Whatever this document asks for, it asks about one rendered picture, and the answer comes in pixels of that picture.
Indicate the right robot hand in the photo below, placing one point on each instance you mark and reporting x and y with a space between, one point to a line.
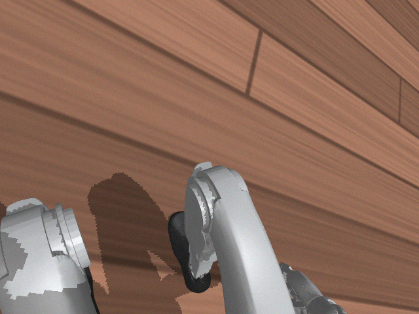
300 288

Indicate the left robot foot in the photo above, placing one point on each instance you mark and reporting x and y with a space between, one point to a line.
90 280

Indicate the right robot foot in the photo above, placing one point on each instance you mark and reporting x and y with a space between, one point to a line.
180 246

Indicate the right robot arm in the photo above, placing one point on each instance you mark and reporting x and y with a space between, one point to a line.
324 305

